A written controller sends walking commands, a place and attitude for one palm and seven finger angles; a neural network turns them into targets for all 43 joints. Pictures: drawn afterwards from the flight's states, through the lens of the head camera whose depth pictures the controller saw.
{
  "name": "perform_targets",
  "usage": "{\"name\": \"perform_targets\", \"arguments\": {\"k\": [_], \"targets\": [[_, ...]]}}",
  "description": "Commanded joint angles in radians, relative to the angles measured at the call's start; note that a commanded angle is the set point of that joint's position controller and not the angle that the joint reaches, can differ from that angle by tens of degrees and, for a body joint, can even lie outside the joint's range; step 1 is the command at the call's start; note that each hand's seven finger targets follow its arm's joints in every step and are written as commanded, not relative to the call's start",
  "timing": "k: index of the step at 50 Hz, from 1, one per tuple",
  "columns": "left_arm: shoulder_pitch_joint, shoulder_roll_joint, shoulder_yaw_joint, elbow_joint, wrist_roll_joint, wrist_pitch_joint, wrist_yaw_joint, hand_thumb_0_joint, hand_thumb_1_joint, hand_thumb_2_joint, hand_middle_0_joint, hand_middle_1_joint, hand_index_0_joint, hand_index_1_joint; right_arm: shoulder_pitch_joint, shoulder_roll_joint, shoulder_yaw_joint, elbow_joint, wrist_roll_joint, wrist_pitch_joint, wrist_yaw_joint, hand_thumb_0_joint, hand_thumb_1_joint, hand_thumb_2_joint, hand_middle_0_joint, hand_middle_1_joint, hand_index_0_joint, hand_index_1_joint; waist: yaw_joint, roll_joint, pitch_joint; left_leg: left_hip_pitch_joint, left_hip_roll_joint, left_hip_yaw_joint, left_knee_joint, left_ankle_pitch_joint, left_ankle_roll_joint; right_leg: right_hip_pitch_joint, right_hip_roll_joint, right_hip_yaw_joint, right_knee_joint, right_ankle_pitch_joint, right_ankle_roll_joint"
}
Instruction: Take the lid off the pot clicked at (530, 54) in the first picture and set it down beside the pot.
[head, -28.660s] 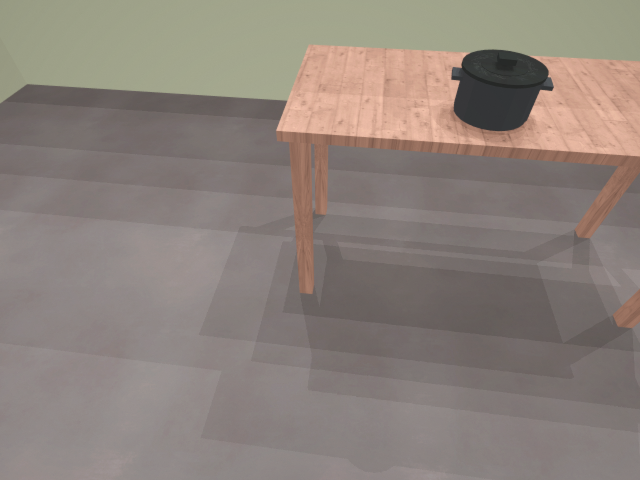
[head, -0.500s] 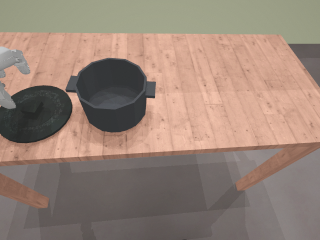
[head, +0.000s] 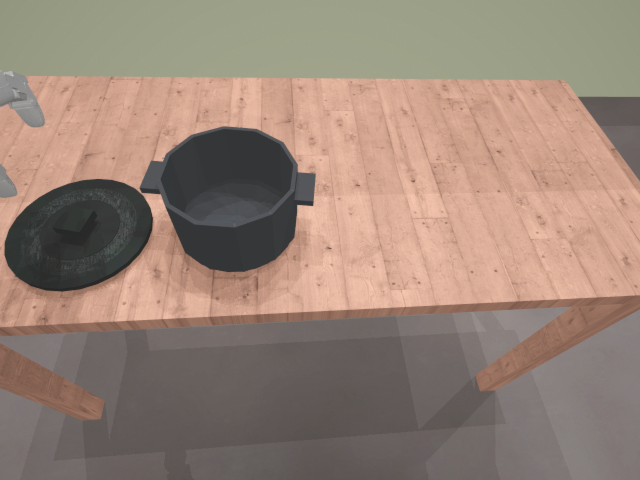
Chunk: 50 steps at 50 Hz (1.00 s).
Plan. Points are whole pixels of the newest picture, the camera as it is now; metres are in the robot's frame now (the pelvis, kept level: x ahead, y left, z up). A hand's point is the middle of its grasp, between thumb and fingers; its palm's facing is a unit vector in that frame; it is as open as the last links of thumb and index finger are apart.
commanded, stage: raise the empty hand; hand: left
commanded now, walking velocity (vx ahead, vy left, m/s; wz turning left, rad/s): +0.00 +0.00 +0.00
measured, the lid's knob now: (75, 221) +0.47 +0.34 +0.00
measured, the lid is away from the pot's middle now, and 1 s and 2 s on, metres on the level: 0.23 0.23 0.23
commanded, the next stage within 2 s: draw the hand back to the body in 0.16 s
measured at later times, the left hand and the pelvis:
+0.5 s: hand out of the picture +0.44 +0.35 +0.16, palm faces -0.35 -0.10 -0.93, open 11.0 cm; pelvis +0.00 -0.01 +0.00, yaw +0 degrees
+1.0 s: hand (32, 143) +0.41 +0.27 +0.20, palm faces +0.40 -0.85 -0.34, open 10.9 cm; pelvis +0.01 -0.02 +0.01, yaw +0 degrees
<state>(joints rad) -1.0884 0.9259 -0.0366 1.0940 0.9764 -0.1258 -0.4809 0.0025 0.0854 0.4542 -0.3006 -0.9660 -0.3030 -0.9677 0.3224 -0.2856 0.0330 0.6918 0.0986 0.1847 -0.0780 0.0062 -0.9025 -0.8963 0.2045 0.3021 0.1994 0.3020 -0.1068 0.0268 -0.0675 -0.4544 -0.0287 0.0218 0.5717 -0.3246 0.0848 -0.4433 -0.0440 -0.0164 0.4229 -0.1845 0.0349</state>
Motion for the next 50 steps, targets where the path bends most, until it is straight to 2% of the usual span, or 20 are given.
{"name": "perform_targets", "arguments": {"k": [1, 3, 6, 9, 12, 14, 16, 18, 20, 22, 28, 32, 37, 38, 39, 40, 42, 44, 47, 50], "targets": [[-0.502, 0.294, 0.062, -0.204, -0.017, 0.008, 0.027, 0.000, 0.081, 0.454, -0.290, -0.971, -0.290, -0.971, 0.086, -0.189, -0.061, -0.057, -0.003, -0.028, -0.012, 0.000, -0.900, -0.900, 0.200, 0.300, 0.200, 0.300, -0.006, 0.130, -0.367, 0.298, 0.026, -0.060, -0.040, 0.550, -0.028, 0.086, 0.083, -0.051, 0.002, 0.214, -0.069], [-0.539, 0.299, 0.066, -0.254, -0.009, 0.004, 0.028, 0.000, 0.081, 0.454, -0.290, -0.971, -0.290, -0.971, 0.085, -0.184, -0.065, -0.059, -0.009, -0.031, -0.015, 0.000, -0.900, -0.900, 0.200, 0.300, 0.200, 0.300, -0.007, 0.169, -0.424, 0.351, 0.028, -0.067, -0.033, 0.641, -0.037, 0.093, 0.083, -0.049, 0.005, 0.242, -0.069], [-0.453, 0.303, 0.078, -0.142, -0.017, 0.011, 0.020, 0.000, 0.081, 0.454, -0.290, -0.971, -0.290, -0.971, 0.080, -0.188, -0.056, -0.056, -0.002, -0.030, -0.012, 0.000, -0.900, -0.900, 0.200, 0.300, 0.200, 0.300, 0.000, 0.104, -0.351, 0.275, 0.025, -0.052, -0.037, 0.573, -0.027, 0.101, 0.082, -0.052, 0.008, 0.239, -0.065], [-0.495, 0.257, 0.034, -0.191, -0.009, 0.017, 0.015, 0.000, 0.081, 0.454, -0.290, -0.971, -0.290, -0.971, 0.073, -0.187, -0.061, -0.057, -0.002, -0.022, -0.003, 0.000, -0.900, -0.900, 0.200, 0.300, 0.200, 0.300, -0.002, 0.150, -0.353, 0.306, 0.030, -0.061, -0.039, 0.620, -0.040, 0.076, 0.084, -0.056, 0.007, 0.234, -0.070], [-0.455, 0.329, 0.098, -0.176, -0.012, 0.007, 0.018, 0.000, 0.081, 0.454, -0.290, -0.971, -0.290, -0.971, 0.076, -0.192, -0.061, -0.063, -0.005, -0.024, -0.005, 0.000, -0.900, -0.900, 0.200, 0.300, 0.200, 0.300, 0.006, 0.100, -0.375, 0.288, 0.026, -0.053, -0.032, 0.611, -0.025, 0.112, 0.082, -0.048, 0.008, 0.258, -0.067], [-0.443, 0.299, 0.072, -0.146, -0.013, 0.014, 0.015, 0.000, 0.081, 0.454, -0.290, -0.971, -0.290, -0.971, 0.075, -0.187, -0.059, -0.068, -0.002, -0.017, -0.007, 0.000, -0.900, -0.900, 0.200, 0.300, 0.200, 0.300, -0.001, 0.082, -0.360, 0.250, 0.020, -0.045, -0.039, 0.557, -0.019, 0.119, 0.082, -0.051, 0.011, 0.246, -0.064], [-0.462, 0.297, 0.077, -0.227, -0.012, 0.009, 0.018, 0.000, 0.081, 0.454, -0.290, -0.971, -0.290, -0.971, 0.062, -0.183, -0.064, -0.079, -0.003, -0.015, -0.003, 0.000, -0.900, -0.900, 0.200, 0.300, 0.200, 0.300, 0.009, 0.145, -0.377, 0.293, 0.023, -0.056, -0.041, 0.595, -0.027, 0.109, 0.082, -0.054, 0.011, 0.240, -0.071], [-0.424, 0.362, 0.151, -0.293, -0.015, -0.005, 0.026, 0.000, 0.081, 0.454, -0.290, -0.971, -0.290, -0.971, 0.055, -0.181, -0.066, -0.093, -0.009, -0.010, 0.003, 0.000, -0.900, -0.900, 0.200, 0.300, 0.200, 0.300, 0.028, 0.160, -0.433, 0.335, 0.025, -0.071, -0.030, 0.690, -0.036, 0.132, 0.081, -0.054, 0.019, 0.265, -0.071], [-0.356, 0.310, 0.129, -0.237, -0.029, 0.001, 0.021, 0.000, 0.081, 0.454, -0.290, -0.971, -0.290, -0.971, 0.041, -0.173, -0.064, -0.099, -0.006, -0.008, 0.004, 0.000, -0.900, -0.900, 0.200, 0.300, 0.200, 0.300, 0.023, 0.113, -0.382, 0.293, 0.021, -0.061, -0.034, 0.631, -0.025, 0.123, 0.079, -0.057, 0.012, 0.250, -0.066], [-0.361, 0.338, 0.158, -0.332, -0.035, -0.004, 0.024, 0.000, 0.081, 0.454, -0.290, -0.971, -0.290, -0.971, 0.019, -0.177, -0.071, -0.113, -0.010, -0.005, 0.011, 0.000, -0.900, -0.900, 0.200, 0.300, 0.200, 0.300, 0.036, 0.162, -0.404, 0.328, 0.023, -0.064, -0.035, 0.676, -0.028, 0.129, 0.074, -0.053, 0.014, 0.270, -0.072], [-0.237, 0.313, 0.180, -0.429, -0.061, 0.009, 0.026, 0.000, 0.081, 0.454, -0.290, -0.971, -0.290, -0.971, -0.020, -0.164, -0.068, -0.146, -0.011, 0.001, 0.028, 0.000, -0.900, -0.900, 0.200, 0.300, 0.200, 0.300, 0.042, 0.149, -0.401, 0.339, 0.021, -0.079, -0.042, 0.682, -0.027, 0.137, 0.073, -0.059, 0.011, 0.251, -0.071], [-0.142, 0.292, 0.190, -0.426, -0.089, 0.025, 0.021, 0.000, 0.081, 0.454, -0.290, -0.971, -0.290, -0.971, -0.049, -0.167, -0.065, -0.159, -0.007, 0.003, 0.032, 0.000, -0.900, -0.900, 0.200, 0.300, 0.200, 0.300, 0.044, 0.082, -0.341, 0.297, 0.019, -0.066, -0.056, 0.603, -0.018, 0.149, 0.067, -0.059, -0.001, 0.244, -0.070], [-0.144, 0.297, 0.209, -0.614, -0.093, 0.027, 0.032, 0.000, 0.081, 0.454, -0.290, -0.971, -0.290, -0.971, -0.092, -0.154, -0.064, -0.191, -0.011, -0.005, 0.035, 0.000, -0.900, -0.900, 0.200, 0.300, 0.200, 0.300, 0.056, 0.152, -0.392, 0.372, 0.019, -0.088, -0.063, 0.665, -0.026, 0.166, 0.064, -0.059, -0.008, 0.242, -0.076], [-0.145, -0.008, 0.323, -0.596, -0.685, 0.004, 0.208, 0.000, 0.081, 0.454, -0.290, -0.971, -0.290, -0.971, 0.079, -0.084, -0.063, -0.236, 0.003, -0.059, 0.021, 0.000, -0.900, -0.900, 0.200, 0.300, 0.200, 0.300, 0.012, 0.134, -0.280, 0.508, 0.090, -0.099, -0.093, 0.536, -0.091, 0.096, 0.048, -0.075, -0.010, 0.134, -0.096], [-0.036, -0.046, 0.269, -0.589, -0.743, 0.002, 0.295, 0.000, 0.081, 0.454, -0.290, -0.971, -0.290, -0.971, 0.015, -0.111, -0.044, -0.228, -0.001, -0.087, 0.013, 0.000, -0.900, -0.900, 0.200, 0.300, 0.200, 0.300, 0.039, 0.109, -0.228, 0.520, 0.119, -0.147, -0.135, 0.413, -0.094, 0.081, 0.045, -0.060, -0.027, 0.045, -0.094], [0.054, -0.061, 0.324, -0.550, -0.839, 0.005, 0.360, 0.000, 0.081, 0.454, -0.290, -0.971, -0.290, -0.971, -0.008, -0.123, -0.044, -0.228, -0.008, -0.107, -0.001, 0.000, -0.900, -0.900, 0.200, 0.300, 0.200, 0.300, 0.050, 0.012, -0.202, 0.467, 0.121, -0.130, -0.157, 0.320, -0.075, 0.122, 0.036, -0.046, -0.047, 0.046, -0.091], [0.007, -0.021, 0.379, -0.630, -0.928, -0.008, 0.446, 0.000, 0.081, 0.454, -0.290, -0.971, -0.290, -0.971, -0.050, -0.143, -0.033, -0.199, -0.015, -0.140, -0.013, 0.000, -0.900, -0.900, 0.200, 0.300, 0.200, 0.300, 0.061, -0.025, -0.198, 0.382, 0.102, -0.086, -0.180, 0.251, -0.059, 0.214, 0.026, -0.030, -0.056, 0.097, -0.088], [-0.057, -0.033, 0.389, -0.732, -0.950, -0.027, 0.498, 0.000, 0.101, 0.465, -0.287, -0.954, -0.287, -0.954, -0.061, -0.133, -0.031, -0.184, -0.024, -0.183, -0.017, 0.000, -0.900, -0.900, 0.200, 0.300, 0.200, 0.300, 0.064, 0.113, -0.229, 0.416, 0.099, -0.083, -0.188, 0.334, -0.078, 0.243, 0.025, -0.028, -0.052, 0.134, -0.091], [0.085, 0.057, 0.526, -0.840, -0.961, -0.040, 0.556, 0.000, 0.163, 0.499, -0.281, -0.904, -0.281, -0.904, -0.068, -0.131, -0.030, -0.164, -0.043, -0.226, -0.009, 0.000, -0.900, -0.900, 0.200, 0.300, 0.200, 0.300, 0.105, 0.201, -0.261, 0.445, 0.097, -0.072, -0.169, 0.528, -0.097, 0.331, 0.022, -0.030, -0.047, 0.236, -0.093], [0.213, -0.111, 0.448, -0.906, -0.994, -0.034, 0.565, 0.000, 0.224, 0.532, -0.274, -0.853, -0.274, -0.853, -0.091, -0.111, -0.037, -0.166, -0.048, -0.258, 0.005, 0.000, -0.900, -0.900, 0.200, 0.300, 0.200, 0.300, 0.100, 0.154, -0.224, 0.446, 0.105, -0.060, -0.161, 0.622, -0.093, 0.342, 0.029, -0.041, -0.039, 0.293, -0.083]]}}
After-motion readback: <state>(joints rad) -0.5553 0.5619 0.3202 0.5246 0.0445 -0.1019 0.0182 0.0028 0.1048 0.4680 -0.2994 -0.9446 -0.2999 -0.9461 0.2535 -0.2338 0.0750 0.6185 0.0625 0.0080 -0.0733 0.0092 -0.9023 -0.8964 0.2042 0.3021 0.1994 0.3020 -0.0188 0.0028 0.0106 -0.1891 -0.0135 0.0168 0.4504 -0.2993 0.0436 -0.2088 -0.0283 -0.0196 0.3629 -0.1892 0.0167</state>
